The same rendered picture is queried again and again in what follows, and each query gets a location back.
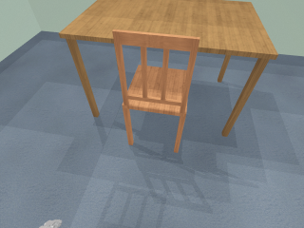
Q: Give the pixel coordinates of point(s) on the table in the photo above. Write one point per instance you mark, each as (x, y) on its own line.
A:
(230, 28)

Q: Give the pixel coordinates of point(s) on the chair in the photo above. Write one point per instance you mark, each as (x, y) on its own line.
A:
(156, 89)

